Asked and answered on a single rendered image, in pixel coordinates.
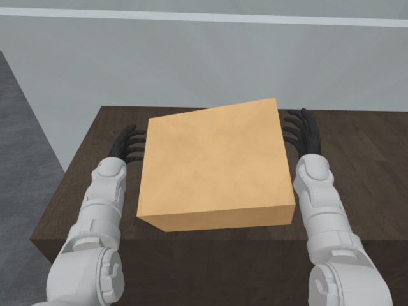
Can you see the left robot hand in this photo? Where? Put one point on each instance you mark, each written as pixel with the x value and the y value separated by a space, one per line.
pixel 122 142

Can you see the right robot upper arm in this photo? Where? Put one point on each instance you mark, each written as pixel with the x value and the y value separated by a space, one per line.
pixel 338 284

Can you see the right robot hand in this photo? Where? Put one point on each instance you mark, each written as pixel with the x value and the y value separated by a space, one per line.
pixel 308 141

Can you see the robot left forearm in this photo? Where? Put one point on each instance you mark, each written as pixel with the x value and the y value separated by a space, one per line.
pixel 99 217

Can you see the pedestal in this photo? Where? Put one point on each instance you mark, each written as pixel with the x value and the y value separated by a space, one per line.
pixel 367 152

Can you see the robot right forearm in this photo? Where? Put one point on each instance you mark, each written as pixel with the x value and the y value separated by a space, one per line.
pixel 330 236

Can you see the carton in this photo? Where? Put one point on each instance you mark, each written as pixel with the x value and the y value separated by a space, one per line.
pixel 223 167

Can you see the left robot upper arm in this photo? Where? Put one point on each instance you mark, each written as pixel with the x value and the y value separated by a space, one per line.
pixel 90 277

